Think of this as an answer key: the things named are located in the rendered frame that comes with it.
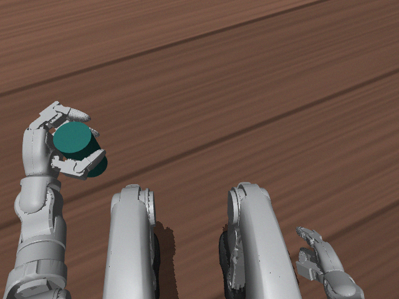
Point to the left robot arm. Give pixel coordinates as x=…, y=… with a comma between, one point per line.
x=39, y=271

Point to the left robot hand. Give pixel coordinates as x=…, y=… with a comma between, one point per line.
x=39, y=154

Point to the can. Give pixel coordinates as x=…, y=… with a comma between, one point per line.
x=76, y=141

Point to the right robot arm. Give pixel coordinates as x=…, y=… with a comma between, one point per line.
x=340, y=285

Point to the right robot foot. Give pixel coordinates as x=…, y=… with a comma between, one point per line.
x=224, y=260

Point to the right robot hand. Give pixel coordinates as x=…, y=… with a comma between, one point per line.
x=313, y=265

